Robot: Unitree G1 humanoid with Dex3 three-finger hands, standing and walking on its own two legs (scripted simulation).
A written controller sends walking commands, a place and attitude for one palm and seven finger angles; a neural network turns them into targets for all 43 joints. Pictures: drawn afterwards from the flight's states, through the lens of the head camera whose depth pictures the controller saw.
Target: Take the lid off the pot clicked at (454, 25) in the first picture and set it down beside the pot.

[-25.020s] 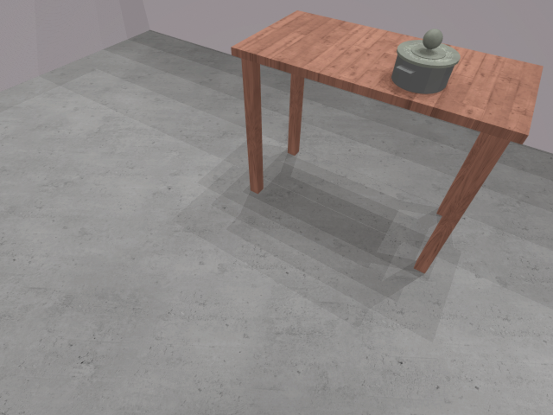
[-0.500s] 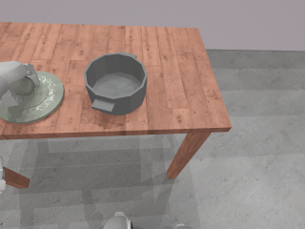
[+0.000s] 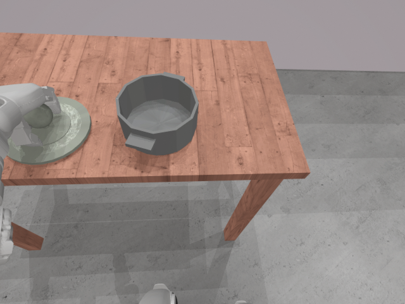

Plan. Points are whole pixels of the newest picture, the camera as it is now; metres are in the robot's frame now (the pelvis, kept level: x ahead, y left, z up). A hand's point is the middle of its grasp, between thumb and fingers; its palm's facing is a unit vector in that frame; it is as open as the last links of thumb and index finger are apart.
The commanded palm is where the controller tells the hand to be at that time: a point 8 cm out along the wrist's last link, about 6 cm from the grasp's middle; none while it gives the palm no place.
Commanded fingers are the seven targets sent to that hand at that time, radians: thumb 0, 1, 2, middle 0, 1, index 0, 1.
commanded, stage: open the fingers wide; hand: left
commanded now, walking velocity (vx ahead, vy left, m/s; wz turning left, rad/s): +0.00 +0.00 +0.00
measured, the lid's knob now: (37, 115) +0.48 +0.33 +0.06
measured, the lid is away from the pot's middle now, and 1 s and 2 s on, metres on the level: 0.24 0.24 0.24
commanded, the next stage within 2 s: raise the empty hand in 0.30 s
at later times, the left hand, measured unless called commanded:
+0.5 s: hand (30, 124) +0.44 +0.33 +0.07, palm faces -0.45 -0.10 -0.89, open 11.0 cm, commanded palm +0.46 +0.32 +0.14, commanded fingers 0.00 -0.02 0.65 -0.35 -0.86 -0.35 -0.86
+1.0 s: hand (13, 102) +0.44 +0.33 +0.13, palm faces -0.39 -0.12 -0.92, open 11.1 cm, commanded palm +0.45 +0.33 +0.20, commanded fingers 0.00 -0.02 0.65 -0.35 -0.86 -0.35 -0.86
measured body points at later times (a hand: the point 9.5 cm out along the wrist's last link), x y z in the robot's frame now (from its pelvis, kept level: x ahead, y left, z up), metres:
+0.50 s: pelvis +0.00 -0.01 +0.00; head +0.09 +0.01 +0.44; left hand +0.46 +0.33 +0.12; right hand +0.04 -0.29 -0.12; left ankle +0.05 +0.08 -0.71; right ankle -0.02 -0.17 -0.71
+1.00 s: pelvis +0.01 -0.01 +0.01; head +0.07 +0.00 +0.45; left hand +0.46 +0.33 +0.18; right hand +0.07 -0.29 -0.11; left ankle +0.05 +0.08 -0.71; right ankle -0.02 -0.17 -0.71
